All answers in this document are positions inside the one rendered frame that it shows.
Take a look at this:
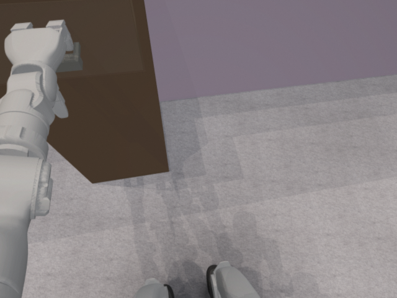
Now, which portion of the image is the robot left upper arm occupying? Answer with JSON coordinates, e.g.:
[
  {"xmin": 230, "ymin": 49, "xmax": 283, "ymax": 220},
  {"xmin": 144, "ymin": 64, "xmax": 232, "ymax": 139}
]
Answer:
[{"xmin": 0, "ymin": 155, "xmax": 53, "ymax": 298}]

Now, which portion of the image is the robot left shin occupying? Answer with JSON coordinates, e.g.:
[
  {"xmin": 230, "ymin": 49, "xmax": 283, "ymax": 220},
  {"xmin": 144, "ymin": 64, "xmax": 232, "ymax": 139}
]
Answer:
[{"xmin": 145, "ymin": 278, "xmax": 161, "ymax": 285}]

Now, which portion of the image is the left robot hand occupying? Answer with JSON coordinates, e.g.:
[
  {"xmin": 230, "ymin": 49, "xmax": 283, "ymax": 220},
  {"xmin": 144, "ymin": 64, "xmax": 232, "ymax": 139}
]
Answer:
[{"xmin": 4, "ymin": 20, "xmax": 74, "ymax": 118}]

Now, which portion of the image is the left robot forearm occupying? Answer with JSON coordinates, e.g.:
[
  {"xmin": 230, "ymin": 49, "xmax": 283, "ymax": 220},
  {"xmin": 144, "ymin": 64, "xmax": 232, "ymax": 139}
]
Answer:
[{"xmin": 0, "ymin": 60, "xmax": 57, "ymax": 161}]

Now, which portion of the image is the robot right shin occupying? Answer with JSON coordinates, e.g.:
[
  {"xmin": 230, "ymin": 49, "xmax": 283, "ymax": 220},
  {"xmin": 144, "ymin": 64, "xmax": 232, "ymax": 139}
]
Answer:
[{"xmin": 214, "ymin": 261, "xmax": 230, "ymax": 272}]

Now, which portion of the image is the robot shin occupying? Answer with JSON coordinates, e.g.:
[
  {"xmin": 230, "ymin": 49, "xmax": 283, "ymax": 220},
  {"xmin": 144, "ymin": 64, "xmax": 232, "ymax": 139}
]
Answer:
[
  {"xmin": 145, "ymin": 278, "xmax": 161, "ymax": 285},
  {"xmin": 214, "ymin": 261, "xmax": 230, "ymax": 272}
]

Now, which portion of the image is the handle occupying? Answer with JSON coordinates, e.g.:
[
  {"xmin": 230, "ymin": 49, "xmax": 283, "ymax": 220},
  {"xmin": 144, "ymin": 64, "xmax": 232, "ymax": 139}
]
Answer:
[{"xmin": 56, "ymin": 42, "xmax": 83, "ymax": 73}]

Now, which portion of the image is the drawer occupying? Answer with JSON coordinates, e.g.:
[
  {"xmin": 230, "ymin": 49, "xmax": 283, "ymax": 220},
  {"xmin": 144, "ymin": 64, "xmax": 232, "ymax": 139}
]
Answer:
[{"xmin": 0, "ymin": 0, "xmax": 143, "ymax": 84}]

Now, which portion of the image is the cabinet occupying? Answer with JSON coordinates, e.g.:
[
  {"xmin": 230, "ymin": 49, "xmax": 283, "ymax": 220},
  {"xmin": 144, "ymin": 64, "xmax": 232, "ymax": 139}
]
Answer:
[{"xmin": 0, "ymin": 0, "xmax": 169, "ymax": 184}]

